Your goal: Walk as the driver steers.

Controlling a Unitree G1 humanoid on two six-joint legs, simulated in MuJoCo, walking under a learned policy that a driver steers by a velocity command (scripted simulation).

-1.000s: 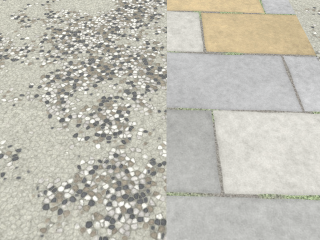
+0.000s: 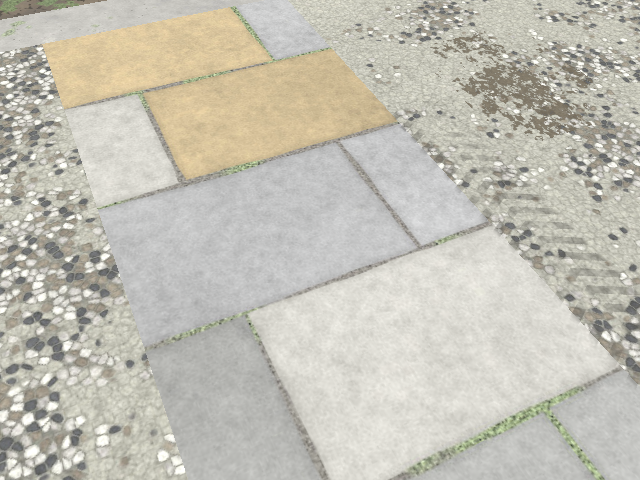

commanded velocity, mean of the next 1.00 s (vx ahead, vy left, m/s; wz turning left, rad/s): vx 0.25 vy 0.00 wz -0.02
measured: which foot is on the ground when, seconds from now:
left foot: down 0.00-0.54, up 0.56-0.96, down 0.98-1.00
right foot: down 0.00-1.00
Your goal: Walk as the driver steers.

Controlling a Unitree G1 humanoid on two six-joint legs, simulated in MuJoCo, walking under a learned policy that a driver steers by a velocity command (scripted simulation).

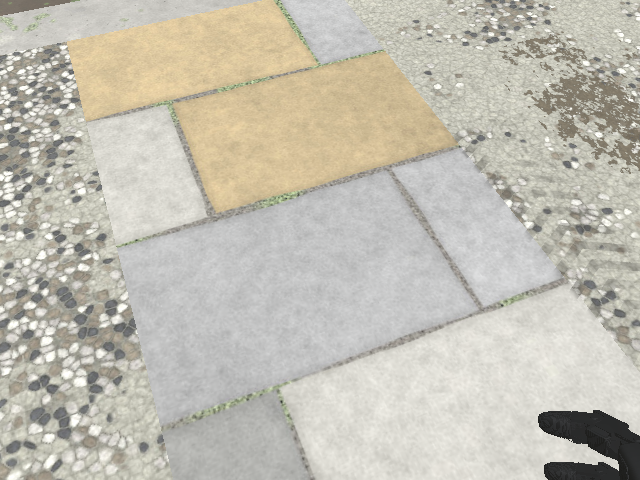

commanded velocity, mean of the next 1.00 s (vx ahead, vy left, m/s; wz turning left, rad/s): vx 0.49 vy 0.00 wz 0.27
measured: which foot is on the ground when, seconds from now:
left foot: down 0.00-0.54, up 0.56-1.00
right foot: down 0.00-0.00, up 0.02-0.50, down 0.52-1.00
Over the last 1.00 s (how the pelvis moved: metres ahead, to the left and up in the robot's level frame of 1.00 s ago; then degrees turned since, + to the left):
0.29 0.03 -0.02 0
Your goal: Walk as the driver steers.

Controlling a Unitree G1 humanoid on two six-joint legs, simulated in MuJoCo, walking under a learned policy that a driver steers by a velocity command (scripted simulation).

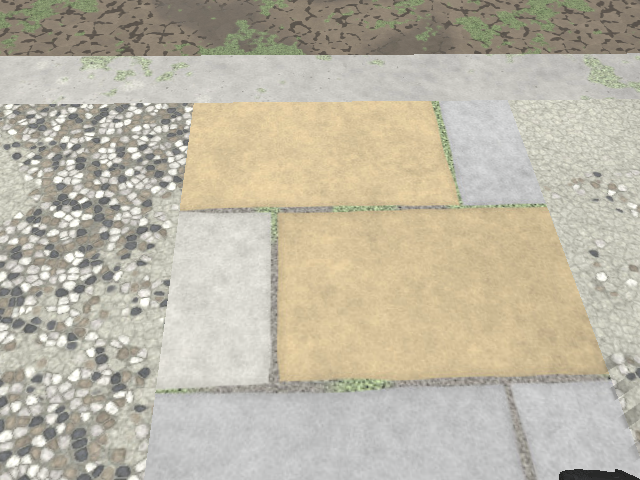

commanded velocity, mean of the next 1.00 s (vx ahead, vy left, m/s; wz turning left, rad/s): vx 0.17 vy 0.00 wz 0.46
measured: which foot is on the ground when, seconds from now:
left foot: up 0.00-0.00, down 0.02-0.50, up 0.52-0.86, down 0.88-1.00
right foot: down 0.00-0.02, up 0.04-0.48, down 0.50-1.00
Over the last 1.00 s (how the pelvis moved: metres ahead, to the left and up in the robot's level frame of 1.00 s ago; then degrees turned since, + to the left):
0.54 0.03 0.01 20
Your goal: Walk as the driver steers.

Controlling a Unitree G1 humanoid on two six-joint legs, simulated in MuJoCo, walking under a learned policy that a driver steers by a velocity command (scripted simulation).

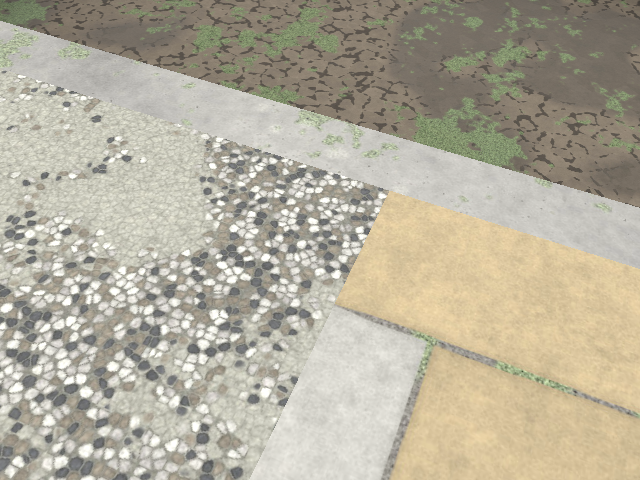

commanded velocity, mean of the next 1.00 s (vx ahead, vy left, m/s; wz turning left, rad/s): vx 0.00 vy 0.00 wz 0.03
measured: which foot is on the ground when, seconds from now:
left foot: down 0.00-1.00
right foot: down 0.00-1.00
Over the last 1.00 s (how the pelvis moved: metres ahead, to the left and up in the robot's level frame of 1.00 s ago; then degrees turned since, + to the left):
0.28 0.05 0.01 27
